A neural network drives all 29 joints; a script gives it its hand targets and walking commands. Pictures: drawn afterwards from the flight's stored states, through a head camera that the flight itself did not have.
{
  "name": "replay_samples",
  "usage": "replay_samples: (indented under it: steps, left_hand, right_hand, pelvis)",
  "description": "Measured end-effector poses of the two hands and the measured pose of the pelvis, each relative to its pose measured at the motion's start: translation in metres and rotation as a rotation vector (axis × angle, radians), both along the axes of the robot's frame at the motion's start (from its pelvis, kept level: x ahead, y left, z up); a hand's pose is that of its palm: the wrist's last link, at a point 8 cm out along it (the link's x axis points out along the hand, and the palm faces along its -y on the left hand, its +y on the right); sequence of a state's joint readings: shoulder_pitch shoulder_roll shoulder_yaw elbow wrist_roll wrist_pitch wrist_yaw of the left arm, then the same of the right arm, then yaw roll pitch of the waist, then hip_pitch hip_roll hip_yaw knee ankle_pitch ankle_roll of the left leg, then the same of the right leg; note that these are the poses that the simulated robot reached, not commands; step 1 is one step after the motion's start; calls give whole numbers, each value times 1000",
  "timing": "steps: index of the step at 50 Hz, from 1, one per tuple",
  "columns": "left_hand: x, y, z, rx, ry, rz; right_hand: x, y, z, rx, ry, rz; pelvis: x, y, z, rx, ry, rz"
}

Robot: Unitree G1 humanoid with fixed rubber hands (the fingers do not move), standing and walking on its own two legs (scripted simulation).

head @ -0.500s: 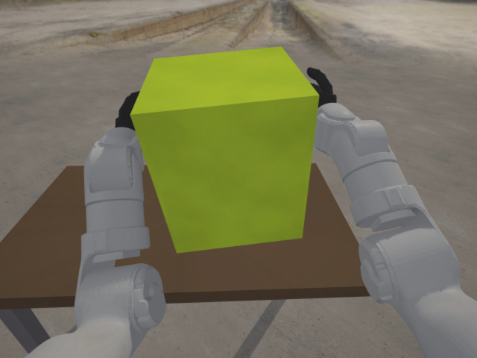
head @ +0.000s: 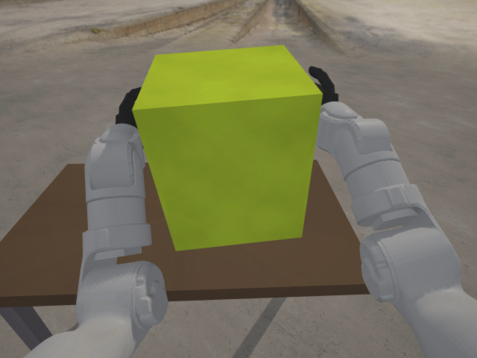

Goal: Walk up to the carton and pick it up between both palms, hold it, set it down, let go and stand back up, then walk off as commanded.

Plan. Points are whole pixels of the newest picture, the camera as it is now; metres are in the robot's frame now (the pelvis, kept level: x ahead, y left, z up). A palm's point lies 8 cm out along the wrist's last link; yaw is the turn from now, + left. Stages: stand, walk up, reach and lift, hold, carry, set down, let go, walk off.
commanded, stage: hold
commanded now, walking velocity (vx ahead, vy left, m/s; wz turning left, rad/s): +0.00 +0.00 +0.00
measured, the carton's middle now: (229, 147) +0.37 +0.01 +0.25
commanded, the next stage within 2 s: none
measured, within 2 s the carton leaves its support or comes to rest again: neither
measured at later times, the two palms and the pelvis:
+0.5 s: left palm (127, 133) +0.36 +0.17 +0.29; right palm (324, 109) +0.36 -0.13 +0.32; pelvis +0.00 +0.00 +0.00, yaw +0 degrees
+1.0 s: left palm (128, 134) +0.36 +0.16 +0.29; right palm (324, 113) +0.36 -0.14 +0.31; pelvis +0.00 +0.00 +0.00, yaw +0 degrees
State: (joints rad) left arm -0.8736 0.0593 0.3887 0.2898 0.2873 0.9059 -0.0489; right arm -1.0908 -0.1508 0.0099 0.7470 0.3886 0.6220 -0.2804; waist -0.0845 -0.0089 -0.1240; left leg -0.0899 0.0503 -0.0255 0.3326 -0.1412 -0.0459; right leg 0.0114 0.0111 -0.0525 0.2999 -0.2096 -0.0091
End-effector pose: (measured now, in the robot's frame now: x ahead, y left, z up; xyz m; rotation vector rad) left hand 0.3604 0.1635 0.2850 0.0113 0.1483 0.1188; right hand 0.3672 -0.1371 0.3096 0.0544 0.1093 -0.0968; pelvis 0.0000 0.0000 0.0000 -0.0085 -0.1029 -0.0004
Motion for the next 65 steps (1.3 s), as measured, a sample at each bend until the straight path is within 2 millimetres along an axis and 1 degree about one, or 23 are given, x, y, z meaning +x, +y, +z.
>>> replay_samples:
  steps: [5, 12, 21, 29, 38, 43, 51, 65]
  left_hand:
    - [2, 0, -1, 2, 8, -6]
    - [1, 1, 1, -19, -11, -14]
    - [0, 2, -1, -11, 1, -20]
    - [1, 3, 7, 2, -11, -9]
    - [4, 2, 2, 3, 5, -13]
    - [2, 3, -1, 2, 0, -11]
    - [-2, 1, 3, 1, -14, -6]
    - [2, 2, 2, -5, 1, -13]
  right_hand:
    - [1, 0, 2, -13, 8, 0]
    - [-2, 2, 9, -33, -9, -8]
    - [-4, 3, 7, -20, 7, -14]
    - [-2, 3, 9, -18, -3, -6]
    - [1, 2, 3, -22, 14, -8]
    - [0, 3, 2, -21, 12, -7]
    - [-5, 1, 3, -12, 0, -7]
    - [-2, 2, 2, -17, 18, -12]
  pelvis:
    - [0, -2, 0, 0, 1, 5]
    - [1, -3, 0, -1, 1, 4]
    - [-1, 0, 0, 0, -2, 3]
    - [-3, 1, 0, -1, 5, -1]
    - [-2, 1, 0, -1, 10, 1]
    - [-1, 1, 0, -3, 4, 5]
    - [-1, 0, 0, -2, -5, 0]
    - [-6, -1, 0, -1, 7, 4]
